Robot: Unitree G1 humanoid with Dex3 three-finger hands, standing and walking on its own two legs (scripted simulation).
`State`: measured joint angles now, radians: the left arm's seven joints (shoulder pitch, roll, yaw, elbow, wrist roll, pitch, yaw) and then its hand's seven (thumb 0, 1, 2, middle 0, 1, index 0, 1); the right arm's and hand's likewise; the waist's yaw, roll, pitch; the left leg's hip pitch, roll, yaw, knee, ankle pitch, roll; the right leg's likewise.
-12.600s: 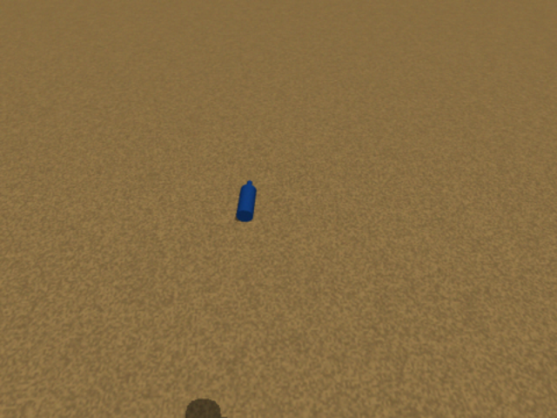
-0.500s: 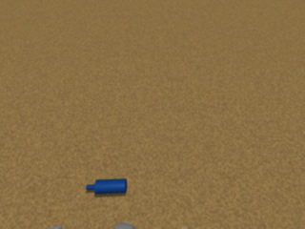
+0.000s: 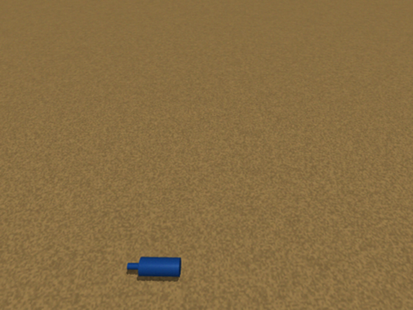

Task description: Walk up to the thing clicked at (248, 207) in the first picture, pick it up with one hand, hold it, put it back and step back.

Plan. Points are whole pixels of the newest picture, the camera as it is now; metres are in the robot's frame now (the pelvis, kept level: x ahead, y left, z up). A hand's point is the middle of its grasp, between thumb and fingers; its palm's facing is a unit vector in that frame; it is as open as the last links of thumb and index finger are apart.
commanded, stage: walk up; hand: left
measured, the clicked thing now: (153, 266) +0.45 +0.26 -0.73
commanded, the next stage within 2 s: stand in 0.96 s
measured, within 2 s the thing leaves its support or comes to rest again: neither
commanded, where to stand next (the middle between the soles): +0.06 +0.00 m, yaw -2 degrees
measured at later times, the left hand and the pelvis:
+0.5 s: hand out of the picture +0.09 +0.25 -0.14, palm faces -0.05 -0.93 -0.37, open 7.4 cm; pelvis +0.01 +0.00 +0.01, yaw -2 degrees
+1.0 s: hand out of the picture +0.10 +0.25 -0.14, palm faces -0.07 -0.93 -0.37, open 7.4 cm; pelvis +0.01 +0.00 +0.01, yaw -2 degrees
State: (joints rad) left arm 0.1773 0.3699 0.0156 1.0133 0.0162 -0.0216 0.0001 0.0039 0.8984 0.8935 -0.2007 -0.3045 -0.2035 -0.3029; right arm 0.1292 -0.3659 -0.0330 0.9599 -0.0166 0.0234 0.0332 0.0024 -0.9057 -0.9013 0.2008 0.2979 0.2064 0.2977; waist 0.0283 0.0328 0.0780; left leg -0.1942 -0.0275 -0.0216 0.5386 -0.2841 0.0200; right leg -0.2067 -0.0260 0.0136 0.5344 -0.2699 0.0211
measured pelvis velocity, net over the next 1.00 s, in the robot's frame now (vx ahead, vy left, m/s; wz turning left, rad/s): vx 0.01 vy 0.00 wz -0.04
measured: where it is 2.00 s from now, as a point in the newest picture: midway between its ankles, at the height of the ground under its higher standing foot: outside the picture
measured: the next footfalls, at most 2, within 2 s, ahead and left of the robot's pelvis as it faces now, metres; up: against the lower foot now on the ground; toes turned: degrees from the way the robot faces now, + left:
none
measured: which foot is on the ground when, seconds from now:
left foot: down 0.00-1.00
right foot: down 0.00-1.00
